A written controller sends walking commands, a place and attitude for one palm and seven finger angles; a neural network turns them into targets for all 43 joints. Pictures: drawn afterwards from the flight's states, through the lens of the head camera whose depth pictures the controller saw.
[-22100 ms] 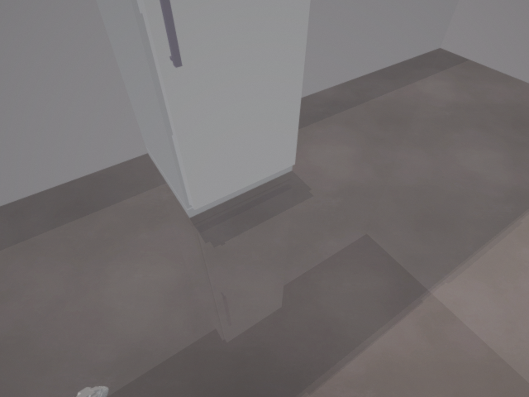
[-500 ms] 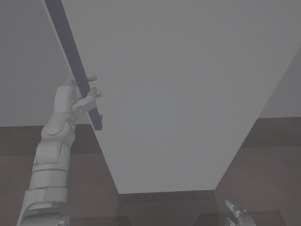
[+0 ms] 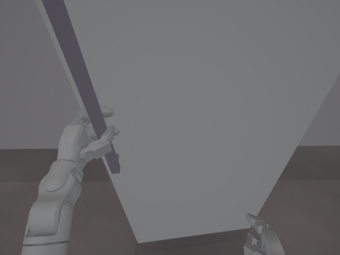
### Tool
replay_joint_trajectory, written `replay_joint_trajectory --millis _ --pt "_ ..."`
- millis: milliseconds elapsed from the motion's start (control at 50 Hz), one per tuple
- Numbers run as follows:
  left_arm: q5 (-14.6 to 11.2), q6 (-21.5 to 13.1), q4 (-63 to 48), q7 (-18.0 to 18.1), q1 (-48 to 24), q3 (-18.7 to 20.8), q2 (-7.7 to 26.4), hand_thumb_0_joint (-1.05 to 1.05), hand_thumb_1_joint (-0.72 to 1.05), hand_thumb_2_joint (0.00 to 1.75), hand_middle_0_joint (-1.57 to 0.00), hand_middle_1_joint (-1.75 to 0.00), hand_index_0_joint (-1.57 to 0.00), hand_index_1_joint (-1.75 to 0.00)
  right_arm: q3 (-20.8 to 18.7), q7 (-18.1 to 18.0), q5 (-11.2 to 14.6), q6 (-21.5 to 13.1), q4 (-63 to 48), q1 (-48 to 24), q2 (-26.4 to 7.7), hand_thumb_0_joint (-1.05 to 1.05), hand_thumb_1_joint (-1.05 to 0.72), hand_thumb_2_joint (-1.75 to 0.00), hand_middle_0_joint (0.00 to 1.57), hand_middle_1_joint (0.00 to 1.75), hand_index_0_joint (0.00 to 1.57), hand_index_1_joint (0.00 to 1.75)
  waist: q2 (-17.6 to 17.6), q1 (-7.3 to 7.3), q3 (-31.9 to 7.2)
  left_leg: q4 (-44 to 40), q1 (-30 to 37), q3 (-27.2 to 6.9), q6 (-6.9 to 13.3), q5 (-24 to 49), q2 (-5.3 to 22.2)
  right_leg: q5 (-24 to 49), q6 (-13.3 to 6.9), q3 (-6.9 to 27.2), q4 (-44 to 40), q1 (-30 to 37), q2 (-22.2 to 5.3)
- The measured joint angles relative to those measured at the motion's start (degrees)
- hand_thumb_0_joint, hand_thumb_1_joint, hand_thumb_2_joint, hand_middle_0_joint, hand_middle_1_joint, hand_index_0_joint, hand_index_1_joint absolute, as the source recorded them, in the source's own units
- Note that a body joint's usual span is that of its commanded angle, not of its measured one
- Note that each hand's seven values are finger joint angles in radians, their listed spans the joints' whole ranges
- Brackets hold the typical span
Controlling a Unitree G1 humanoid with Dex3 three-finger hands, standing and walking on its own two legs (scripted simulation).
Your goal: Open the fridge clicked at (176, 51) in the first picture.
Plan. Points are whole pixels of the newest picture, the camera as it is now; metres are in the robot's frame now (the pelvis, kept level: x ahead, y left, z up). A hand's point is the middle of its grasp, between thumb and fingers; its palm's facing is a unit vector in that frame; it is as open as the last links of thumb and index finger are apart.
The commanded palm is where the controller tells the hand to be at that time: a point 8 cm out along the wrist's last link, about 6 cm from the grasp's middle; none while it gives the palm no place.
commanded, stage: walk backward, drawing the door open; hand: left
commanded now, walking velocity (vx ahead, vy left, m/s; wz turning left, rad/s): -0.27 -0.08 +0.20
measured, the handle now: (90, 91) +0.35 +0.18 +0.26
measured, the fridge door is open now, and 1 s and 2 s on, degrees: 7 35 64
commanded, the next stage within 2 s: stop walking and hold the door back in 2.00 s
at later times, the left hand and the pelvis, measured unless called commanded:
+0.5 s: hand (115, 204) +0.17 +0.10 +0.16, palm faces +0.18 -0.96 -0.22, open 6.9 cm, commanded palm +0.13 +0.15 +0.17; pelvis -0.09 -0.04 -0.01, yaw +6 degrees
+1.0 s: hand out of the picture +0.07 +0.02 +0.15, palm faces +0.45 -0.86 -0.24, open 7.4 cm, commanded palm +0.01 +0.05 +0.17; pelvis -0.13 -0.21 -0.02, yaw +29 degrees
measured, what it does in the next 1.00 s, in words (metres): steps to the right, turning left: left foot, then right foot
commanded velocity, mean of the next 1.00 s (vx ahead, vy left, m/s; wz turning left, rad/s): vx -0.19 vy -0.31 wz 0.63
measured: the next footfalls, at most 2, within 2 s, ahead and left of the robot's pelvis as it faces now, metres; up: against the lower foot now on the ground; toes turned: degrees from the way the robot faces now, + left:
left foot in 0.74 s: -0.15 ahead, +0.04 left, +0.00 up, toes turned +21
right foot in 0.98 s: -0.01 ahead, -0.30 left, +0.00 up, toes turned +28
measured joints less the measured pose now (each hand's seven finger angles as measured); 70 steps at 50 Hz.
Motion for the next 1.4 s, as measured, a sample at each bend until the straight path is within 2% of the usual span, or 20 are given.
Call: replay_joint_trajectory --millis 100,220,420,480,520,620,700,740,800,840,880,960,1000,1040,1100,1140,1200,1240,1320,1400 --pt "5.1 -10.5 -4.6 4.7 6.0 -5.6 2.8 -0.01 0.64 0.75 -0.39 -1.38 -0.31 -1.36 -0.2 -1.4 -1.9 1.1 -0.7 -1.4 -0.6 0.01 -0.91 -0.90 0.20 0.30 0.20 0.30 0.7 -0.56 1.7 3.3 -3.3 -1.9 0.2 -0.9 0.4 0.5 0.0 -1.4 0.5 -1.5 0.3" --pt "8.7 -16.6 -7.3 9.3 9.4 -9.0 1.3 -0.04 0.64 0.74 -0.41 -1.39 -0.26 -1.30 -1.3 -2.4 -3.0 4.1 -0.9 -2.6 -0.4 0.01 -0.91 -0.90 0.20 0.30 0.20 0.30 0.4 -1.51 3.6 1.9 -4.9 -2.6 0.1 0.5 -0.5 2.0 0.3 -2.0 1.3 -4.0 -0.6" --pt "11.2 -18.6 -8.8 11.7 10.9 -9.3 1.6 -0.06 0.66 0.71 -0.40 -1.40 -0.20 -1.25 -0.4 -2.0 -4.2 2.6 -0.9 -0.6 4.2 0.01 -0.91 -0.90 0.20 0.30 0.20 0.30 -2.7 -3.97 4.8 1.7 -8.4 -4.1 -0.7 4.9 -2.4 1.5 1.0 0.4 7.1 -9.0 -1.4" --pt "11.5 -19.1 -9.7 11.8 10.9 -9.1 1.2 -0.06 0.66 0.71 -0.40 -1.40 -0.20 -1.25 -0.5 -1.8 -4.1 1.5 0.7 -0.5 4.7 0.01 -0.91 -0.90 0.20 0.30 0.21 0.30 -1.8 -3.70 6.0 2.8 -10.6 -6.3 -1.9 5.9 -1.3 3.5 -1.1 -1.5 5.9 -9.7 -0.2" --pt "11.8 -19.1 -11.0 11.9 11.1 -9.1 0.8 -0.06 0.66 0.72 -0.40 -1.40 -0.20 -1.25 -1.0 -1.7 -3.8 0.7 1.7 -0.6 4.6 0.01 -0.91 -0.90 0.20 0.30 0.21 0.30 -1.1 -3.50 6.7 4.8 -12.8 -7.3 -1.1 5.0 -0.3 4.8 -3.1 -3.0 4.7 -10.1 0.7" --pt "13.8 -17.7 -14.2 11.1 10.4 -11.5 -0.1 -0.07 0.66 0.70 -0.39 -1.39 -0.19 -1.22 -2.9 -2.7 -4.0 -0.8 2.7 0.3 3.5 0.01 -0.91 -0.90 0.20 0.30 0.21 0.30 -1.9 -4.19 8.4 28.1 -20.8 -3.0 -0.3 -5.0 0.4 6.1 -5.2 -7.7 4.1 -11.0 -0.5" --pt "15.6 -16.6 -16.6 10.0 10.1 -14.2 0.1 -0.07 0.66 0.70 -0.37 -1.36 -0.17 -1.17 -3.1 -3.6 -4.3 -2.6 1.8 1.8 2.8 0.01 -0.91 -0.90 0.20 0.30 0.20 0.30 -2.8 -4.86 8.8 23.2 -16.1 1.8 -0.3 -5.4 1.4 6.2 -5.9 -11.7 4.8 -11.9 -1.8" --pt "15.9 -16.3 -18.5 10.1 9.9 -15.1 0.7 -0.08 0.67 0.71 -0.36 -1.35 -0.15 -1.12 -3.1 -3.7 -4.4 -4.4 -0.3 2.7 1.9 0.01 -0.91 -0.90 0.20 0.30 0.20 0.30 -1.7 -4.99 8.2 11.7 -11.3 0.3 0.7 -3.6 1.9 2.0 -3.9 -12.3 11.7 -16.3 -1.5" --pt "14.9 -18.9 -16.8 9.6 8.2 -14.6 2.9 -0.09 0.67 0.72 -0.37 -1.35 -0.14 -1.09 -3.5 -3.2 -4.9 -5.9 1.3 1.3 4.4 0.01 -0.91 -0.90 0.20 0.30 0.20 0.30 -3.9 -5.73 11.3 11.4 -11.7 -3.0 -1.3 -1.9 0.6 -6.6 0.9 -3.2 32.8 -22.6 -0.5" --pt "14.5 -20.0 -15.8 8.5 7.7 -14.4 3.3 -0.09 0.66 0.73 -0.37 -1.34 -0.14 -1.11 -3.2 -2.4 -4.8 -6.8 2.5 0.9 5.3 0.01 -0.91 -0.90 0.20 0.30 0.20 0.30 -3.2 -5.69 12.5 8.8 -11.6 -6.5 -3.1 1.8 1.7 -8.5 2.3 -0.6 39.6 -24.2 0.6" --pt "14.6 -21.1 -15.1 7.8 7.3 -14.6 2.9 -0.08 0.64 0.76 -0.38 -1.34 -0.15 -1.13 -3.1 -1.3 -4.3 -7.6 3.6 0.5 5.4 0.01 -0.91 -0.90 0.20 0.30 0.20 0.30 -1.9 -4.73 13.3 6.2 -11.9 -9.8 -4.4 4.3 3.5 -7.3 2.8 0.9 36.2 -22.8 0.5" --pt "13.6 -21.7 -15.4 7.9 7.5 -13.9 2.7 -0.09 0.60 0.80 -0.39 -1.35 -0.17 -1.17 -3.1 -0.3 -3.0 -8.2 3.9 0.0 5.4 0.01 -0.91 -0.90 0.20 0.30 0.21 0.30 -0.8 -2.51 12.8 5.3 -14.1 -14.9 -6.4 5.7 5.8 -4.3 3.5 2.5 14.9 -11.4 -0.9" --pt "13.3 -22.1 -16.2 8.7 7.6 -12.1 2.9 -0.09 0.60 0.81 -0.42 -1.36 -0.17 -1.19 -3.0 0.1 -2.4 -7.9 4.0 -1.6 5.1 0.01 -0.90 -0.90 0.21 0.30 0.21 0.30 -1.5 -1.58 12.5 9.7 -17.1 -15.7 -5.0 2.8 5.9 -0.4 2.8 1.9 7.7 -7.7 -1.3" --pt "13.1 -22.4 -16.3 8.8 7.6 -11.0 1.6 -0.09 0.60 0.82 -0.44 -1.37 -0.18 -1.21 -3.9 -0.2 -2.4 -7.2 4.6 -4.5 3.7 0.01 -0.91 -0.90 0.21 0.30 0.21 0.30 -0.3 -2.52 14.1 22.5 -22.0 -13.9 -3.0 -6.3 4.7 -0.9 1.5 -0.6 10.0 -8.5 -0.9" --pt "13.0 -21.9 -17.3 8.2 8.4 -10.7 1.1 -0.08 0.60 0.82 -0.45 -1.38 -0.19 -1.24 -5.1 -1.7 -2.9 -6.7 4.0 -6.2 2.7 0.01 -0.91 -0.90 0.20 0.30 0.21 0.30 -2.3 -2.99 15.4 38.4 -25.0 -6.2 -2.0 -12.5 1.2 -1.1 -0.1 -2.9 10.4 -8.0 -2.6" --pt "13.3 -22.2 -17.9 7.8 9.2 -11.0 0.9 -0.08 0.60 0.81 -0.45 -1.39 -0.20 -1.25 -5.2 -2.4 -3.2 -6.7 2.7 -6.1 2.3 0.01 -0.91 -0.90 0.20 0.30 0.20 0.30 -3.8 -3.53 15.3 35.9 -22.8 -1.0 -1.8 -12.0 0.5 -0.8 -1.0 -4.9 9.9 -7.9 -3.5" --pt "14.0 -21.9 -19.8 7.7 10.0 -12.0 1.0 -0.08 0.60 0.81 -0.46 -1.40 -0.20 -1.24 -5.0 -2.9 -3.7 -7.8 -0.1 -4.5 1.6 0.01 -0.91 -0.90 0.20 0.30 0.20 0.30 -4.5 -3.66 12.9 18.5 -15.8 3.3 -1.2 -3.9 0.5 -1.9 -1.9 -8.0 13.4 -11.4 -3.7" --pt "14.3 -22.3 -19.9 8.1 8.8 -12.0 1.8 -0.10 0.61 0.80 -0.47 -1.40 -0.18 -1.21 -5.6 -2.8 -4.1 -8.6 -1.1 -4.4 2.0 0.01 -0.91 -0.90 0.20 0.30 0.20 0.30 -4.4 -3.29 13.0 14.2 -14.7 1.2 1.0 -0.2 1.1 -8.3 0.2 -5.7 24.5 -16.3 -2.2" --pt "14.2 -23.5 -17.7 7.6 7.9 -9.9 3.8 -0.10 0.61 0.80 -0.48 -1.40 -0.17 -1.22 -4.4 -1.6 -4.4 -8.4 1.5 -4.9 4.6 0.01 -0.91 -0.90 0.20 0.30 0.20 0.30 -5.2 -2.75 15.7 10.1 -13.4 -4.0 -2.0 2.4 2.6 -9.3 2.9 0.4 39.8 -21.2 0.9" --pt "12.9 -23.2 -16.2 7.9 8.8 -8.3 3.2 -0.09 0.61 0.81 -0.48 -1.40 -0.20 -1.25 -3.6 -0.9 -3.7 -8.4 2.6 -3.0 5.0 0.01 -0.91 -0.90 0.20 0.30 0.20 0.30 -1.3 -1.29 15.3 4.3 -13.3 -9.9 -5.0 7.1 6.5 -7.2 3.4 1.5 27.6 -16.9 0.3"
